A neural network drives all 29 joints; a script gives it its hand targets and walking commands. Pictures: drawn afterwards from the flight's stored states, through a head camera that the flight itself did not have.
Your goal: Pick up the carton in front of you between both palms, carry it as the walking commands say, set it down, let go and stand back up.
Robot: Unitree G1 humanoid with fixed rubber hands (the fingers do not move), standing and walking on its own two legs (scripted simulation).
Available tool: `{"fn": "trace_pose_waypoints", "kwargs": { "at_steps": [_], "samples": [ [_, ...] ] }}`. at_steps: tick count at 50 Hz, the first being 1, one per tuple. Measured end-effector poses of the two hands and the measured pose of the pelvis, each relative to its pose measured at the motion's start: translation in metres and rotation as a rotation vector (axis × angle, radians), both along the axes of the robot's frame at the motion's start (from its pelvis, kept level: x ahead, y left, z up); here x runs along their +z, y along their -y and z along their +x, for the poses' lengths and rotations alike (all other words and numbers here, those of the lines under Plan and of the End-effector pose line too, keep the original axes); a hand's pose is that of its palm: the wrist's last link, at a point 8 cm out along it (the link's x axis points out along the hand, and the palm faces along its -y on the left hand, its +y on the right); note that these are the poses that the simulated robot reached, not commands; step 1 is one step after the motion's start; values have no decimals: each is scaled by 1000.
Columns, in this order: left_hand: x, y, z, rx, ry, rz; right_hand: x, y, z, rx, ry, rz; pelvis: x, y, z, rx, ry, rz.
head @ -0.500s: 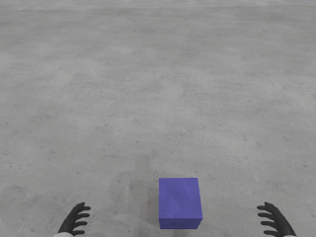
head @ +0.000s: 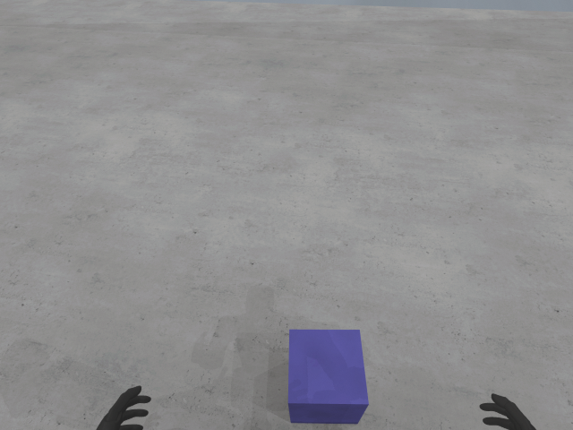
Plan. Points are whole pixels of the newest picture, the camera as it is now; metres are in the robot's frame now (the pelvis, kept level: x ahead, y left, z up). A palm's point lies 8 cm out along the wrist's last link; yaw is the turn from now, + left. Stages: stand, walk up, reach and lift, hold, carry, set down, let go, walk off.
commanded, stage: stand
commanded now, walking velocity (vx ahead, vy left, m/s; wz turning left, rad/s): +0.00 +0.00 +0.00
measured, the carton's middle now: (324, 377) +0.37 -0.05 -0.65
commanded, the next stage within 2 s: none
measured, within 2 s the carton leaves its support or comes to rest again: neither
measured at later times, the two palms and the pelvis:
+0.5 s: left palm out of the picture +0.09 +0.30 -0.10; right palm out of the picture +0.08 -0.30 -0.10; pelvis -0.02 +0.00 +0.01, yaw -1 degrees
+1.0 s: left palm out of the picture +0.07 +0.30 -0.10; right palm out of the picture +0.06 -0.31 -0.10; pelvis -0.02 +0.00 +0.01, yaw -1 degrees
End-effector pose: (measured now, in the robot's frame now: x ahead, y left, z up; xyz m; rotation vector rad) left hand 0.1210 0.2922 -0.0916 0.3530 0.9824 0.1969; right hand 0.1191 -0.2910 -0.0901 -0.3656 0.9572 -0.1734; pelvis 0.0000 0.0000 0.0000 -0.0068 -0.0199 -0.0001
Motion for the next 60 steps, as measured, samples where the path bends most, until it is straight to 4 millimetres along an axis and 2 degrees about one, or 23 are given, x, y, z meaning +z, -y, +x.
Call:
{"fn": "trace_pose_waypoints", "kwargs": {
  "at_steps": [29,60],
  "samples": [
    [-5,-10,-40,21,-105,11,-7,15,-48,-48,-118,-14,6,0,-19,-10,25,7],
    [-4,-12,-45,19,-135,16,-9,22,-61,-72,-161,-16,8,3,-24,-15,22,9]
  ]
}}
